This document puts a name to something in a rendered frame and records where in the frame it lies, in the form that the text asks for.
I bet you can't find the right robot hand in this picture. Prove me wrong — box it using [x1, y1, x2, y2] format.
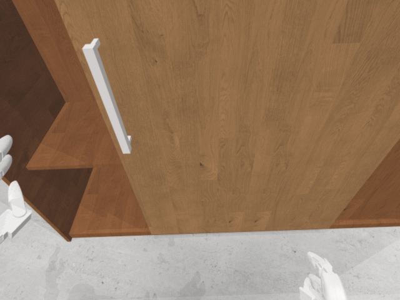
[299, 252, 348, 300]

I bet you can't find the wardrobe door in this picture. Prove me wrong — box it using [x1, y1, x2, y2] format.
[336, 139, 400, 220]
[55, 0, 400, 234]

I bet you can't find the handle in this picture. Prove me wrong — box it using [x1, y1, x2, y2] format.
[82, 38, 132, 154]

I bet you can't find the left robot hand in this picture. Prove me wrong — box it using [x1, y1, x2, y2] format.
[0, 135, 32, 244]

